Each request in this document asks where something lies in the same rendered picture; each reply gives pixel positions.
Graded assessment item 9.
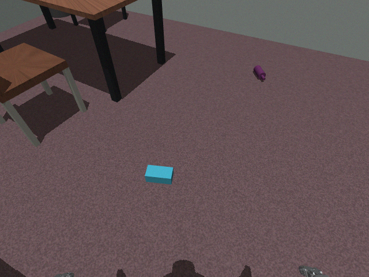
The right robot hand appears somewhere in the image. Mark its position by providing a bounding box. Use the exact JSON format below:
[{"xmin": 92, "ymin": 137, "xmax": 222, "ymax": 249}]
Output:
[{"xmin": 299, "ymin": 265, "xmax": 328, "ymax": 277}]

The table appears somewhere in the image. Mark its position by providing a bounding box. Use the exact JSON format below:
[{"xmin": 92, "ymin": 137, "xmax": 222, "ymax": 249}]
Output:
[{"xmin": 0, "ymin": 0, "xmax": 165, "ymax": 102}]

